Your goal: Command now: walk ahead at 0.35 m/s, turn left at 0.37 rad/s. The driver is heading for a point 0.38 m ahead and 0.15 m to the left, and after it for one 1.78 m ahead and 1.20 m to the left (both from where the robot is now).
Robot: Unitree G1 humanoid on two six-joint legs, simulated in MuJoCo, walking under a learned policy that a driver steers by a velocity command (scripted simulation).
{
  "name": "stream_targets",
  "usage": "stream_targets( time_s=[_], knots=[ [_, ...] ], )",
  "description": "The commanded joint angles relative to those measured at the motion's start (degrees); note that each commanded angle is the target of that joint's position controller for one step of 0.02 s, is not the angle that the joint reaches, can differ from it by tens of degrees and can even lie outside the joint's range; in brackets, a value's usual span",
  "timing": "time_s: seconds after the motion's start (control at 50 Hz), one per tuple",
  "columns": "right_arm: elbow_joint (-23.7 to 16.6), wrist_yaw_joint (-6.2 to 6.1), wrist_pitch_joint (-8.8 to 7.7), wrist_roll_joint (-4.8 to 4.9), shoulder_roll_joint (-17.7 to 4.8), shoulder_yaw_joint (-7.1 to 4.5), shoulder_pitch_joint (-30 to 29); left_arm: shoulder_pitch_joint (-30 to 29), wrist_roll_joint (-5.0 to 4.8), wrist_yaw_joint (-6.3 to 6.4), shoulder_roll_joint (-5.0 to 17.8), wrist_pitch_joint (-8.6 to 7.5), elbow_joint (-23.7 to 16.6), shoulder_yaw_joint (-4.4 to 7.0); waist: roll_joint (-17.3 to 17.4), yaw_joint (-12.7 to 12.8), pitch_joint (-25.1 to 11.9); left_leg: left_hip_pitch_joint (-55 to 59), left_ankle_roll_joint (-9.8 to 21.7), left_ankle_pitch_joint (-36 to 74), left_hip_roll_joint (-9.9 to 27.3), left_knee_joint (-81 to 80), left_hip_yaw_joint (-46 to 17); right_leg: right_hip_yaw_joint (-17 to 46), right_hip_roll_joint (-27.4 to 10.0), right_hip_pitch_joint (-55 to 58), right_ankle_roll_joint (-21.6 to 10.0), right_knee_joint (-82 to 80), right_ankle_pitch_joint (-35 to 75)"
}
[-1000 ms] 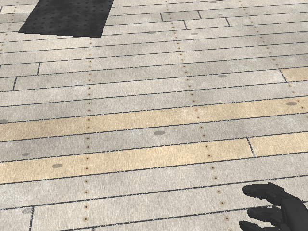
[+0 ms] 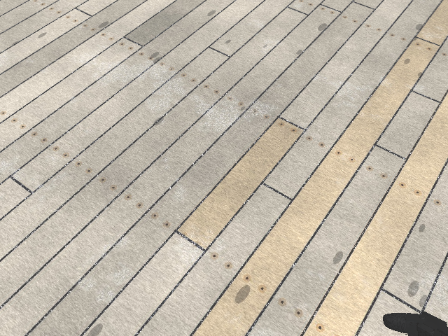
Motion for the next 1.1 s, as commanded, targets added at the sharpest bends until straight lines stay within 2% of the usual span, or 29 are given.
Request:
stream_targets(
  time_s=[0.02,0.04,0.08,0.1,0.16,0.22,0.3,0.4,0.42,0.44,0.46,0.48,0.5,0.54,0.58,0.64,0.72,0.76,0.8,0.88,0.9,0.92,0.94,0.96,0.98,1.0,1.04,1.06,1.1],
  knots=[
    [-1.9,-0.33,0.69,-0.19,-10.3,-4.19,14.7,-0.4,-1.78,-0.73,8.3,-1.59,-7.7,0.54,6.4,-8.6,-26.1,53.7,16.6,25.5,22.7,-5.1,-39.5,4.4,-4.8,-35.0,5.0,31.9,-0.3],
    [-2.5,-0.60,1.85,0.43,-9.7,-3.95,10.1,-9.3,-0.10,-0.49,7.5,-1.63,-10.5,0.38,-4.0,-7.1,-15.1,38.4,12.5,21.4,17.7,-10.0,-33.1,0.2,-5.3,-34.0,3.5,26.2,2.2],
    [-3.3,-1.38,2.42,0.43,-11.4,-4.49,8.2,-8.1,0.47,-0.04,6.5,-0.74,-12.4,0.35,-1.7,-2.3,-9.0,24.3,15.3,24.3,15.7,-12.4,-31.0,0.3,-7.0,-32.8,3.8,22.2,2.4],
    [-3.6,-1.36,2.75,0.51,-10.1,-4.23,7.7,-7.0,0.51,0.23,6.2,-0.29,-12.1,0.47,-0.5,-1.1,-8.0,19.9,14.3,24.1,13.0,-12.9,-27.7,0.4,-7.6,-30.8,4.0,17.9,2.2],
    [-3.3,-1.98,3.96,0.98,-10.9,-4.69,6.8,-8.9,0.57,1.46,2.6,0.05,-13.0,-0.55,1.0,0.2,-9.0,11.0,12.0,31.0,7.9,-11.6,-21.9,-2.8,-6.0,-25.5,5.9,-1.1,6.0],
    [-3.4,-3.42,6.29,1.76,-13.0,-5.86,7.7,-12.3,-0.15,1.75,3.1,0.88,-13.4,-0.37,3.8,-0.4,-14.9,12.5,9.2,24.3,7.0,-9.3,-24.1,-1.0,-4.0,-22.5,7.1,-8.8,15.1],
    [-4.2,-5.04,8.83,2.29,-12.2,-6.26,8.8,-20.8,-0.77,1.43,3.8,1.11,-15.4,0.07,7.5,-3.3,-12.0,15.8,5.8,1.6,5.9,-9.0,-30.5,2.4,-3.3,-25.6,6.7,-17.1,18.3],
    [-6.4,-5.04,9.80,2.15,-10.4,-6.67,6.9,-19.4,-1.28,0.41,5.3,-1.31,-14.0,1.64,11.2,-2.4,-9.8,18.3,3.3,-1.3,3.9,-3.8,-35.5,2.9,-4.8,-16.0,4.2,-35.0,21.2],
    [-6.7,-4.69,9.96,2.34,-8.4,-6.08,7.5,-17.3,-1.21,0.40,5.8,-1.48,-13.2,2.02,8.1,-2.3,-11.3,14.9,1.6,-12.4,1.0,1.6,-33.3,4.2,-9.6,-8.1,1.9,-40.3,27.1],
    [-6.0,-4.34,10.18,1.63,-4.5,-4.94,13.0,-17.9,-0.40,0.91,8.1,-0.84,-13.9,2.54,-2.8,-5.7,-14.7,7.4,-1.0,-33.0,-4.3,14.3,-24.8,14.2,-21.9,2.0,-4.1,-38.1,36.5],
    [-7.9,-3.80,9.77,1.94,-7.7,-5.53,15.1,-16.9,1.81,0.89,9.1,0.08,-13.7,2.85,-14.4,-7.3,-15.1,-2.1,-3.8,-39.7,-6.9,24.9,-17.0,26.7,-31.5,3.7,-12.9,-39.3,42.1],
    [-6.7,-3.36,9.40,1.42,-13.0,-6.76,14.8,-17.6,1.16,1.03,6.7,0.32,-14.5,2.88,-11.8,-6.1,-13.8,-5.2,-6.5,-35.2,-2.0,33.4,-14.5,26.7,-32.1,2.4,-14.9,-39.7,38.3],
    [-5.5,-3.28,9.78,1.93,-15.1,-7.61,13.2,-19.1,0.68,1.39,4.1,0.65,-15.3,2.29,-6.9,-5.1,-11.1,-6.0,-7.8,-30.4,-0.2,36.8,-13.6,18.7,-27.8,-0.1,-12.7,-38.8,34.0],
    [-4.8,-3.58,11.01,1.91,-13.1,-7.34,13.0,-20.6,-0.10,2.07,3.7,1.72,-15.7,2.06,-3.5,-5.0,-8.2,-6.7,-9.3,-24.6,1.7,42.5,-10.7,10.0,-22.9,-4.4,-9.7,-38.7,29.6],
    [-6.2,-3.13,10.99,2.16,-9.8,-6.21,10.9,-19.3,0.41,2.63,4.4,2.31,-14.9,2.19,-5.1,-4.1,-6.6,-7.2,-9.8,-21.4,3.6,41.5,-6.3,4.0,-20.7,-6.3,-9.9,-40.6,31.3],
    [-8.3,-2.81,10.45,2.24,-8.2,-5.47,6.6,-15.9,0.74,2.99,5.6,2.80,-13.6,2.91,-7.2,-1.6,-8.3,-9.2,-10.6,-19.9,6.6,36.1,-4.7,0.6,-22.6,-1.0,-11.9,-41.2,34.4],
    [-9.0,-2.09,10.36,1.79,-7.3,-5.12,5.0,-16.2,0.28,2.30,7.9,2.81,-12.8,4.17,-7.4,-1.4,-10.3,-3.9,-9.6,-18.3,8.9,27.5,-3.2,-4.4,-25.1,-0.7,-12.1,-41.2,35.2],
    [-8.9,-1.39,10.46,2.03,-7.5,-5.12,4.8,-15.1,-0.85,1.61,9.9,2.32,-12.4,5.11,-8.4,-1.0,-11.4,0.0,-7.8,-18.0,9.3,23.3,-1.5,-4.7,-26.4,-2.5,-10.5,-44.8,16.1],
    [-8.1,-0.55,10.36,2.30,-8.5,-5.54,6.0,-15.8,-2.18,0.92,11.2,1.30,-12.4,5.78,-9.8,-2.2,-10.2,4.6,-4.9,-19.4,9.1,18.3,0.2,-4.8,-27.3,-5.4,-8.5,-47.7,1.7],
    [-2.7,0.22,10.11,2.72,-7.5,-6.07,13.0,-18.4,-3.29,-0.18,10.5,0.31,-11.9,6.10,-6.3,-7.0,-7.5,18.5,0.7,-19.3,6.8,4.6,6.6,-11.1,-26.7,-10.3,-4.4,-43.9,-6.2],
    [1.3,-0.12,9.88,2.86,-7.5,-6.45,19.7,-18.8,-2.80,-0.16,8.4,0.48,-11.8,5.71,-1.3,-9.4,-7.2,26.0,2.0,-19.4,3.8,0.0,8.6,-15.3,-23.5,-14.4,-2.7,-35.8,-7.9],
    [4.9,-0.70,9.36,3.14,-9.7,-7.67,28.4,-20.3,-1.90,-0.48,4.4,0.42,-12.4,4.62,9.2,-12.7,-5.5,36.9,5.7,-23.8,5.6,-4.3,0.2,-20.5,-18.5,-26.1,0.1,-15.1,-4.4],
    [3.6,-0.72,7.81,2.37,-14.2,-7.57,29.6,-21.5,-0.17,-1.25,-1.9,-0.28,-15.2,2.65,22.1,-9.8,0.1,42.0,11.2,-21.8,16.7,-3.4,-23.4,-18.3,-12.7,-50.6,2.4,10.9,-10.3],
    [-1.4,-0.50,8.08,-2.05,-16.1,-7.01,24.2,-23.3,5.69,-1.94,-1.5,0.31,-18.7,1.40,20.1,-11.4,-5.3,40.3,14.8,-35.0,22.9,-18.5,-45.7,-10.5,-8.8,-60.7,2.8,15.6,-7.9],
    [-1.8,-0.97,7.91,-2.30,-14.5,-6.67,20.9,-27.7,5.18,-2.43,1.5,-0.20,-19.9,1.83,12.6,-10.2,0.2,37.2,15.2,-43.6,25.0,-23.1,-43.7,-7.6,-13.7,-64.3,2.7,17.0,-1.1],
    [-1.8,-1.36,7.36,-2.06,-12.4,-5.76,19.3,-26.4,4.07,-3.00,4.9,-0.80,-18.4,2.46,8.1,-8.9,1.1,33.8,13.7,-41.0,22.8,-22.8,-36.6,-7.7,-15.3,-60.0,2.8,12.6,7.0],
    [-0.2,-1.17,5.59,-0.95,-8.8,-4.06,19.0,-19.8,3.56,-4.15,6.6,-0.21,-13.9,2.79,5.7,-5.8,2.1,26.6,9.6,-26.3,14.5,-23.5,-23.4,-9.0,-16.1,-46.1,3.7,4.6,14.9],
    [0.3,-1.26,4.92,-0.92,-9.9,-4.17,18.2,-19.0,2.86,-4.52,5.8,0.62,-13.7,2.48,8.3,-4.9,0.9,26.3,10.2,-25.4,14.1,-25.2,-22.7,-10.1,-14.7,-44.3,4.5,2.7,17.8],
    [2.2,-0.79,3.52,-0.40,-9.3,-4.06,19.7,-20.6,1.86,-4.77,5.3,1.62,-13.2,2.14,6.0,-5.3,1.8,30.1,9.2,-17.0,13.2,-26.0,-17.8,-11.1,-14.3,-45.0,3.8,-1.6,21.7]
  ],
)
Velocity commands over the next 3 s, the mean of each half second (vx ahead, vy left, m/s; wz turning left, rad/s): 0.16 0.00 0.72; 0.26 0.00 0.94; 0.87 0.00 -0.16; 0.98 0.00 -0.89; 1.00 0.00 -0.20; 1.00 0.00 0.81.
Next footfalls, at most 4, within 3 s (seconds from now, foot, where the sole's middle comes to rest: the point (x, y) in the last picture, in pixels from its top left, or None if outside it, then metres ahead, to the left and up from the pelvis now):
0.44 right None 0.34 -0.06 -0.75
0.92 left None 0.13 0.11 -0.75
1.34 right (106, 301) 0.51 0.40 -0.75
1.80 left None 0.73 0.82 -0.75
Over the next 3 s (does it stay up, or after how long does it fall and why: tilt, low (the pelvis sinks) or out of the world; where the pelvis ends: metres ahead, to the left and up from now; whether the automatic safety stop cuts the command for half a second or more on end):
stays up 1.70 0.93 0.02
